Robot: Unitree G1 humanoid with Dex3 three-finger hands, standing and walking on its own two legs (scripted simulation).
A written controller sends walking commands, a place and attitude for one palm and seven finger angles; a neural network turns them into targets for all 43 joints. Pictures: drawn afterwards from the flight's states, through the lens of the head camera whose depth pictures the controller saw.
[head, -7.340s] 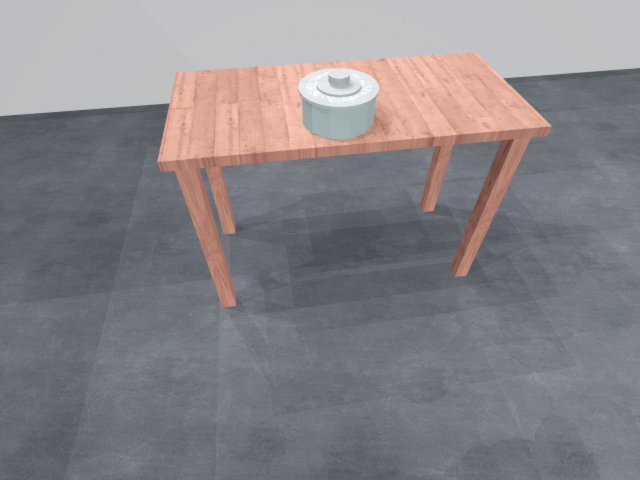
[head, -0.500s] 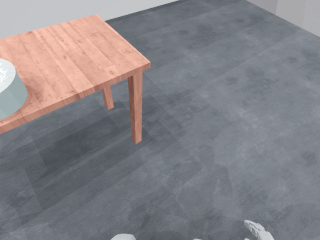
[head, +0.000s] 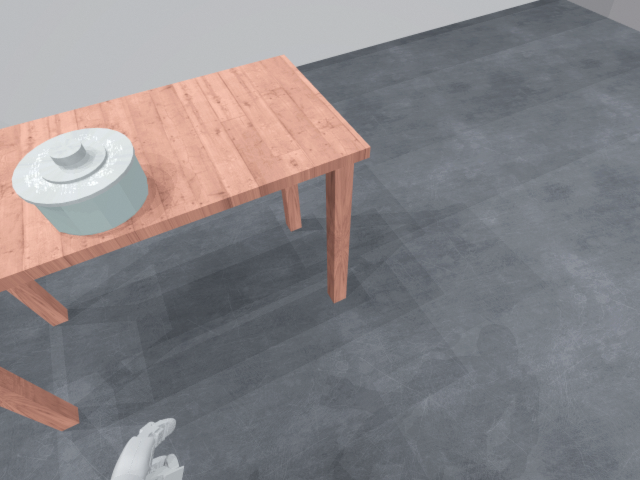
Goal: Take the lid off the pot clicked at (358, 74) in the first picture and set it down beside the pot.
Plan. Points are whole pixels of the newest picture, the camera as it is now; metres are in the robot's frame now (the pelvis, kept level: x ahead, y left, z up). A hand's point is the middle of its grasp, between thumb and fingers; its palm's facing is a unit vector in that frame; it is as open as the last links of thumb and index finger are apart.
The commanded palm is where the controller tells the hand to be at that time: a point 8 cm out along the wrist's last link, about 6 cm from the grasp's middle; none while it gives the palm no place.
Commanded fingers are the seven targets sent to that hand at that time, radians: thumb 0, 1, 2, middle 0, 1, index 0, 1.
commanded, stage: turn to face it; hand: left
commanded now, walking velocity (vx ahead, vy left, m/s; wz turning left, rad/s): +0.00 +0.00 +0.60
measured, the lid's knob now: (67, 152) +0.62 +0.45 +0.04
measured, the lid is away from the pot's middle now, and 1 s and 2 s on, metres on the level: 0.00 0.00 0.00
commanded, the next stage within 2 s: take the last steps up to it in 0.60 s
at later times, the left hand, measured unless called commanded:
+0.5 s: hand out of the picture -0.05 +0.23 -0.19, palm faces +0.34 -0.91 -0.25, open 7.3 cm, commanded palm none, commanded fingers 0.00 0.90 0.90 -0.20 -0.30 -0.20 -0.30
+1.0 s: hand out of the picture +0.02 +0.24 -0.15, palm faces +0.36 -0.90 -0.24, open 7.4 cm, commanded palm none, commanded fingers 0.00 0.90 0.90 -0.20 -0.30 -0.20 -0.30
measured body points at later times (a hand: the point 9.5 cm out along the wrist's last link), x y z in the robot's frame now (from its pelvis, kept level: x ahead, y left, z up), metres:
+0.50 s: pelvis +0.00 +0.02 -0.01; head +0.04 +0.05 +0.43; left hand -0.07 +0.28 -0.17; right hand +0.20 -0.19 -0.13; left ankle -0.03 +0.12 -0.74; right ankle +0.00 -0.12 -0.73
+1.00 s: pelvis +0.03 +0.03 +0.00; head +0.04 +0.02 +0.45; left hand +0.00 +0.29 -0.13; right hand +0.11 -0.19 -0.15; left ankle -0.03 +0.12 -0.74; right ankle +0.07 -0.07 -0.72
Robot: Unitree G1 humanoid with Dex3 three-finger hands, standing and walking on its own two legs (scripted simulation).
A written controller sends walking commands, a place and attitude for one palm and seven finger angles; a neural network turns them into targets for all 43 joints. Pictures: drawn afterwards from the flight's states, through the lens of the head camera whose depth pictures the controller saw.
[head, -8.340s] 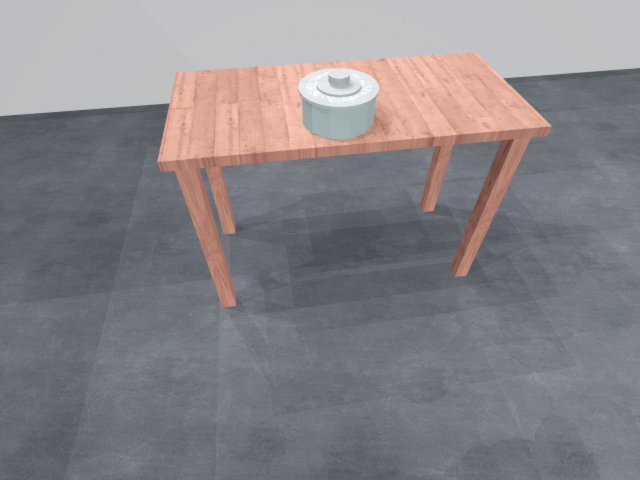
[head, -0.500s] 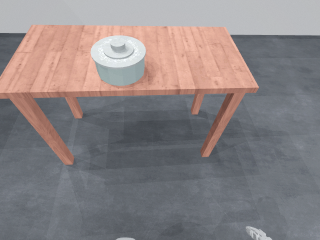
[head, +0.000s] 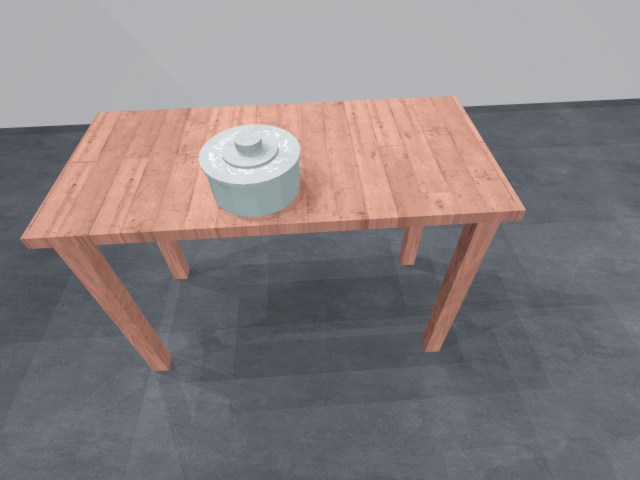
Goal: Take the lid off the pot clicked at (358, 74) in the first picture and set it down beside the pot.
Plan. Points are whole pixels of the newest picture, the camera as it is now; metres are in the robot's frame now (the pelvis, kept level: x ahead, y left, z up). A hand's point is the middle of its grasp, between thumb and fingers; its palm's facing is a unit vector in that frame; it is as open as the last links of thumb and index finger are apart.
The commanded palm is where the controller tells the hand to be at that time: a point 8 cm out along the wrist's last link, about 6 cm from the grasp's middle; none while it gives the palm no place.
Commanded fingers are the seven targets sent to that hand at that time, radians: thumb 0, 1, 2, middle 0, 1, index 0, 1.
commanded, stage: take the last steps up to it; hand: left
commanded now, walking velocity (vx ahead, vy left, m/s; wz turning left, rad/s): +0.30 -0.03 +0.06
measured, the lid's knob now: (248, 141) +0.71 +0.16 +0.04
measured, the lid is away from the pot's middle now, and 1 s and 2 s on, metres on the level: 0.00 0.00 0.00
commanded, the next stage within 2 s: come to a stop and stand still in 0.44 s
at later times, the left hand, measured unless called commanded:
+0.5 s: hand out of the picture +0.04 +0.13 -0.17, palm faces +0.18 -0.97 -0.15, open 7.3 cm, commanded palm none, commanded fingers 0.00 0.90 0.90 -0.20 -0.30 -0.20 -0.30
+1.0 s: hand (213, 393) +0.29 +0.19 -0.17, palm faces +0.07 -0.96 -0.26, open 7.3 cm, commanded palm none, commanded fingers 0.00 0.90 0.90 -0.20 -0.30 -0.20 -0.30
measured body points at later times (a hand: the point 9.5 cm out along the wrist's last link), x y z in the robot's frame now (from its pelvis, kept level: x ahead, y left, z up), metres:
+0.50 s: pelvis +0.17 +0.01 -0.02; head +0.20 +0.01 +0.43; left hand +0.03 +0.19 -0.16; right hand +0.29 -0.20 -0.17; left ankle +0.26 +0.11 -0.74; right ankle +0.01 -0.11 -0.74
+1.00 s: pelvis +0.23 -0.01 -0.01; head +0.26 -0.01 +0.44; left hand +0.29 +0.24 -0.15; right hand +0.30 -0.24 -0.16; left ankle +0.25 +0.11 -0.74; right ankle +0.23 -0.13 -0.73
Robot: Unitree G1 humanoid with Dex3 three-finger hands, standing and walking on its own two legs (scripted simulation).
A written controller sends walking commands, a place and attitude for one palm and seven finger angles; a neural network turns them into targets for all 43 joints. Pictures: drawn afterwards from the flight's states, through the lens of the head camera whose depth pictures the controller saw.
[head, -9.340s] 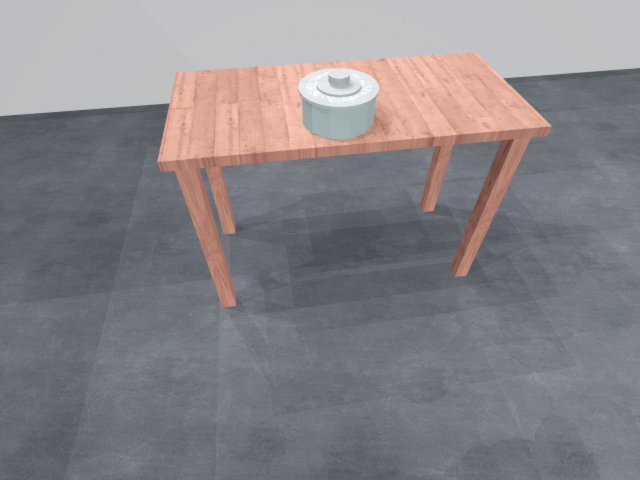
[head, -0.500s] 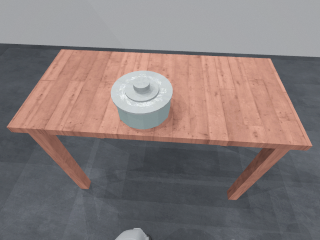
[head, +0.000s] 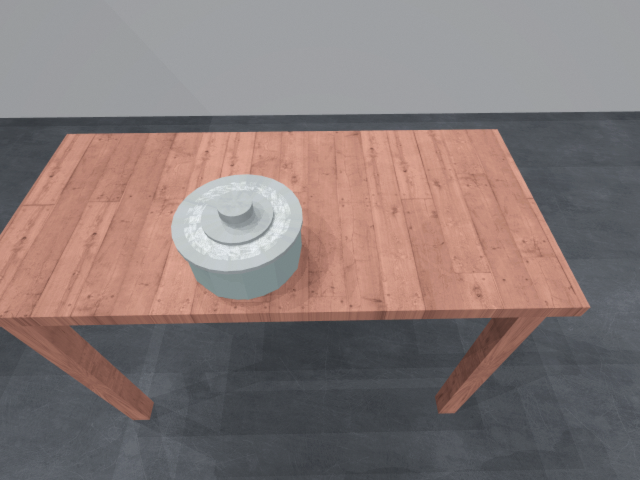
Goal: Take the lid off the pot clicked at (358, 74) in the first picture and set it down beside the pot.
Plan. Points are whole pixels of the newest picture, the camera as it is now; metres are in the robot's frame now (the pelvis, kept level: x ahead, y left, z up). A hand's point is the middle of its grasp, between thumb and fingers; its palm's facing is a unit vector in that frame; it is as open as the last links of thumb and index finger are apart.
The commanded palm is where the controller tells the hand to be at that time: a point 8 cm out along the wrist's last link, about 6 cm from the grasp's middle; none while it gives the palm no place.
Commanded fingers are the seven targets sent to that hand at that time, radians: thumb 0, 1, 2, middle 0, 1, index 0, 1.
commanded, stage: come to a stop and stand still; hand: left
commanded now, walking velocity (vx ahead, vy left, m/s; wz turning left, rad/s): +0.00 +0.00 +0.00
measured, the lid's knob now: (235, 207) +0.48 +0.16 +0.05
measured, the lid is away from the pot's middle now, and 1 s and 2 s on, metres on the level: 0.00 0.00 0.00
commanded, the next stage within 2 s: look again from close up in 0.68 s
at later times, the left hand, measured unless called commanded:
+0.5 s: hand out of the picture +0.01 +0.14 -0.16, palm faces +0.04 -0.97 -0.22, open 7.2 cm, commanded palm none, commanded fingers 0.00 0.90 0.90 -0.20 -0.30 -0.20 -0.30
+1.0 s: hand out of the picture -0.04 +0.16 -0.17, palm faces +0.03 -0.98 -0.18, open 7.3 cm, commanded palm none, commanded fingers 0.00 0.90 0.90 -0.20 -0.30 -0.20 -0.30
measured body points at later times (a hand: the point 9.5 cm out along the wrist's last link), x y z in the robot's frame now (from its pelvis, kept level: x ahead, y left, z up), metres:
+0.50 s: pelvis -0.01 -0.04 +0.01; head -0.02 -0.06 +0.46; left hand +0.01 +0.19 -0.14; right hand -0.05 -0.24 -0.16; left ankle -0.03 +0.11 -0.73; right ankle +0.00 -0.12 -0.73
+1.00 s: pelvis -0.02 +0.00 +0.00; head -0.03 -0.01 +0.45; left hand -0.04 +0.21 -0.16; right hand -0.03 -0.21 -0.16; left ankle -0.03 +0.11 -0.73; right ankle +0.00 -0.12 -0.73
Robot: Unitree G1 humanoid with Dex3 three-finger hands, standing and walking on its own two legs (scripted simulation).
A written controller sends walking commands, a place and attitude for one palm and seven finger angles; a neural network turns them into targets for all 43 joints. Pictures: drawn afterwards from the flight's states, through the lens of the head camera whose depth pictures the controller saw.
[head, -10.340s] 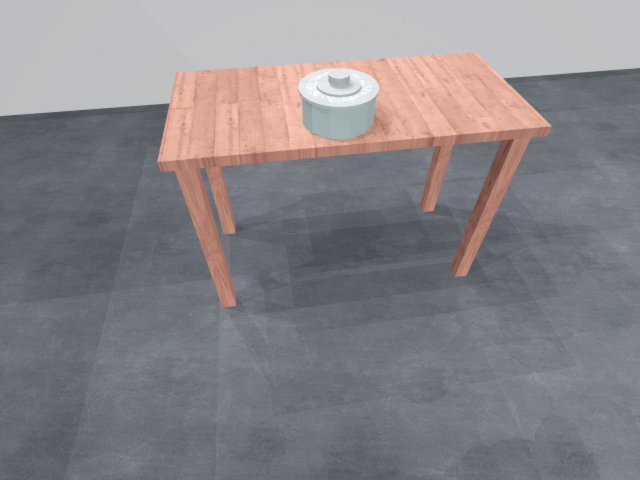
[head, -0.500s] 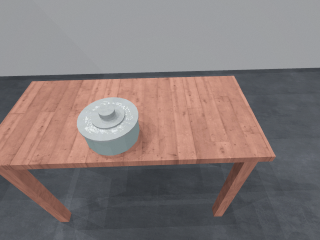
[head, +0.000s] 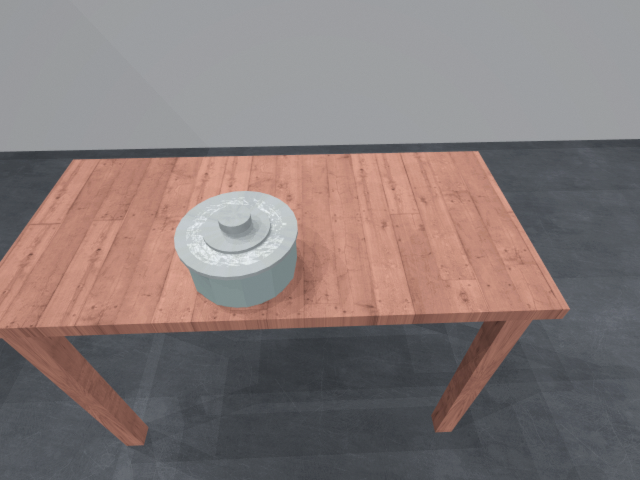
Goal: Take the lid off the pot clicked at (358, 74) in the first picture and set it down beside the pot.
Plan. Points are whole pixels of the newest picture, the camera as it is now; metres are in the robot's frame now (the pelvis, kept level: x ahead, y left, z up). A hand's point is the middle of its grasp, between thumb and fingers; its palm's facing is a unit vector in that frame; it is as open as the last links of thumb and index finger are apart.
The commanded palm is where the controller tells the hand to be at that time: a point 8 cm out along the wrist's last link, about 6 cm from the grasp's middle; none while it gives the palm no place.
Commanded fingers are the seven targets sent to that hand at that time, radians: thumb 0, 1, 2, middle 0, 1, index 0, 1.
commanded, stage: look again from close up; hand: left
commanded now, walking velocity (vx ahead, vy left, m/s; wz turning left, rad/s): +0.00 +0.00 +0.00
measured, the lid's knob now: (234, 219) +0.49 +0.17 +0.05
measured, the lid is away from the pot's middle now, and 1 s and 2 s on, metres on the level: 0.00 0.00 0.00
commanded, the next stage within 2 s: lift the closed hand beside the body in 1.10 s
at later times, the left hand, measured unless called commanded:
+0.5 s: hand out of the picture +0.03 +0.19 -0.17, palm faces +0.01 -0.98 -0.20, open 7.3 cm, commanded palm none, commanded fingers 0.00 0.90 0.90 -0.20 -0.30 -0.20 -0.30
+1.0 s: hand out of the picture +0.03 +0.17 -0.17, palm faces +0.01 -0.98 -0.20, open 7.3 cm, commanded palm none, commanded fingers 0.00 0.90 0.90 -0.20 -0.30 -0.20 -0.30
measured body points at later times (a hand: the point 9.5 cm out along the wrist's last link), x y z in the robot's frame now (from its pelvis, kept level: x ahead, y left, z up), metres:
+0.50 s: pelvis +0.02 +0.02 +0.00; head +0.04 +0.01 +0.45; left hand +0.03 +0.24 -0.15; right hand +0.02 -0.20 -0.16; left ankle -0.01 +0.11 -0.73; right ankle +0.02 -0.12 -0.73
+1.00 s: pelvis +0.02 +0.00 +0.01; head +0.04 +0.00 +0.46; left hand +0.03 +0.22 -0.15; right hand +0.03 -0.22 -0.15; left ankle -0.01 +0.11 -0.73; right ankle +0.02 -0.12 -0.73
